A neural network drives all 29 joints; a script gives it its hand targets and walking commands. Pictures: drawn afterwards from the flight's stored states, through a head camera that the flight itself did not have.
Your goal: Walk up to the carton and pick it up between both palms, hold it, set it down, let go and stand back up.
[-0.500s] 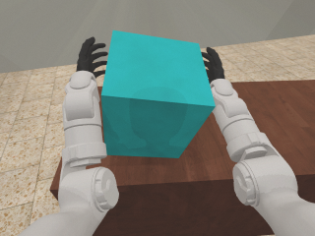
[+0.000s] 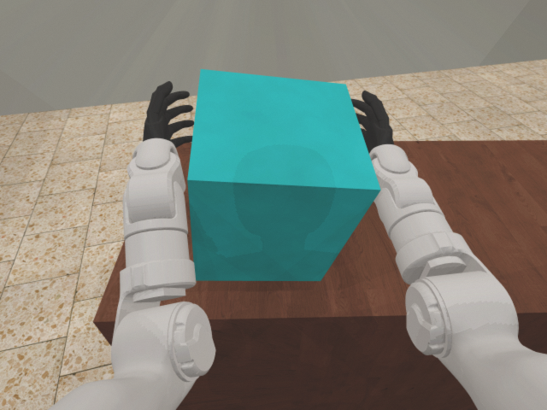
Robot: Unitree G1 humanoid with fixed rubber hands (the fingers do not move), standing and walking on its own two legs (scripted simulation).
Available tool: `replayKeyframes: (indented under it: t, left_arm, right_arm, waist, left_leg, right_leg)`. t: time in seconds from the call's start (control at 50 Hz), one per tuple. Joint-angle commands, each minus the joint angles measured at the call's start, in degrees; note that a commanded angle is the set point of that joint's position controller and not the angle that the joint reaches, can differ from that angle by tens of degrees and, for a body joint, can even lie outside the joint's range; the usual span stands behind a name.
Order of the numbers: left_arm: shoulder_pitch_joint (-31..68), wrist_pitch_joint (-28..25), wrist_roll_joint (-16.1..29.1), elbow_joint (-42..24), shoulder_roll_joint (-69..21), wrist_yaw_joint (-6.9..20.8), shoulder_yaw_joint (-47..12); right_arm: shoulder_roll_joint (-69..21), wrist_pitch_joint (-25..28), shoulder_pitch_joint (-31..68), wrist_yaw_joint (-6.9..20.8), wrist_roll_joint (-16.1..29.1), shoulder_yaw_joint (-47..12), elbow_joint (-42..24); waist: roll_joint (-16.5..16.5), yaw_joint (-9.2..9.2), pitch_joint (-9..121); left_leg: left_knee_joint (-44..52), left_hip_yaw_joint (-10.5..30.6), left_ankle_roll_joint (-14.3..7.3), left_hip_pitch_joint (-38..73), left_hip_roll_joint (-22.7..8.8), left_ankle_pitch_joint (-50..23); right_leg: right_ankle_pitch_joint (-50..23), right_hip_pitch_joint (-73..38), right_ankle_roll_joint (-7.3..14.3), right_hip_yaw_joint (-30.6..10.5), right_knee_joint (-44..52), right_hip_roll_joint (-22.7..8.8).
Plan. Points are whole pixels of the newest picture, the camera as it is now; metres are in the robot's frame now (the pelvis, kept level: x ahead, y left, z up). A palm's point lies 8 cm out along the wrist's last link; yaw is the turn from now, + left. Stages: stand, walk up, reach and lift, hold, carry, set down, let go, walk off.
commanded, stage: set down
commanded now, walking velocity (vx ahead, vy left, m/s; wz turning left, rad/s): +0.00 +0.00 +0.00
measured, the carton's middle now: (267, 186) +0.40 +0.04 +0.14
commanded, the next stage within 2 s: none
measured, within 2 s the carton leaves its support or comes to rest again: neither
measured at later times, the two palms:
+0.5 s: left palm (161, 162) +0.38 +0.18 +0.20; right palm (366, 154) +0.43 -0.11 +0.18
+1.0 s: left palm (161, 176) +0.38 +0.19 +0.17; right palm (359, 162) +0.44 -0.11 +0.16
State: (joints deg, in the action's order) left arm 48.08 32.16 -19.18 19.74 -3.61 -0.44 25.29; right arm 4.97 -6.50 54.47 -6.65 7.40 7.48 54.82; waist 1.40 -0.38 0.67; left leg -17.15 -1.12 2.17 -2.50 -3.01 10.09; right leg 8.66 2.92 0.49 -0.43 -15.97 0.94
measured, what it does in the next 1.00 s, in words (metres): stands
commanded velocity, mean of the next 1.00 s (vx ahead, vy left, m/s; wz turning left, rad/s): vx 0.00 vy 0.00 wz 0.00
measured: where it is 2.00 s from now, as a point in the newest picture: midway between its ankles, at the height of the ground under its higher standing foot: outside the picture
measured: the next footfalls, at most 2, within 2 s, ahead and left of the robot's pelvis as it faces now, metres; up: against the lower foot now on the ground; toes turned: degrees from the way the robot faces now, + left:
none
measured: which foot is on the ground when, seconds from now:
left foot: down 0.00-1.00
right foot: down 0.00-1.00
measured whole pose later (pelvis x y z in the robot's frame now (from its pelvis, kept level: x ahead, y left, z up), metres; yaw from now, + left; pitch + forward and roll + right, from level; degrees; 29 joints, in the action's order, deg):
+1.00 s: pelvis +0.01 +0.00 +0.00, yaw +0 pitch -4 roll +0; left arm 44.9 24.5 -19.8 27.5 -6.8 -5.1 25.7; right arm 5.0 -0.2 54.5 1.2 -4.5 19.1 64.6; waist 1.4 -4.6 -0.5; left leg -17.1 -1.1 2.5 -2.6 -3.2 10.6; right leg 9.4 2.9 0.5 -0.1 -15.9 1.0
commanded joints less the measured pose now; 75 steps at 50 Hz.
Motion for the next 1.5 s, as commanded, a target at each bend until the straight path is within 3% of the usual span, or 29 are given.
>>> replayKeyframes:
  t: [0.0,0.36,0.92,1.12,1.48]
  left_arm:
    - [22.36,-2.60,2.41,0.82,-26.11,3.51,-20.00]
    - [20.53,-5.82,1.54,1.99,-27.20,1.63,-19.37]
    - [21.20,-11.13,-1.78,7.69,-28.55,-1.28,-15.02]
    - [20.51,-12.42,-2.78,8.68,-29.15,-2.22,-13.75]
    - [18.17,-16.68,-2.50,7.98,-30.55,-3.74,-13.31]
  right_arm:
    - [-21.80,5.42,36.39,8.41,-1.26,-9.95,-14.53]
    - [-21.18,7.46,34.07,11.04,-5.12,-5.98,-8.94]
    - [-19.29,10.19,32.56,15.63,-13.51,2.78,0.77]
    - [-19.00,10.48,31.30,16.76,-16.29,5.81,3.61]
    - [-20.52,13.04,29.03,16.95,-19.09,6.69,4.08]
  waist:
    - [-2.49,-3.83,20.53]
    - [-2.94,-5.41,21.30]
    - [-3.72,-7.87,20.72]
    - [-4.18,-7.93,20.70]
    - [-3.27,-8.83,28.22]
  left_leg:
    - [-1.74,-3.07,1.33,10.64,3.54,-24.09]
    - [-2.56,-3.30,2.18,10.40,2.85,-27.76]
    - [-2.49,-3.86,2.59,8.49,1.60,-28.72]
    - [-2.78,-4.00,2.66,7.85,1.30,-30.09]
    - [-5.61,-4.30,2.31,8.47,1.06,-38.81]
  right_leg:
    - [-7.01,-4.86,-0.07,7.73,2.76,3.56]
    - [-8.80,-2.08,0.28,7.64,2.40,3.61]
    - [-3.93,4.10,1.63,7.23,2.71,3.24]
    - [-3.48,6.15,1.98,7.17,2.65,3.15]
    - [-9.20,8.17,2.18,6.95,1.92,3.27]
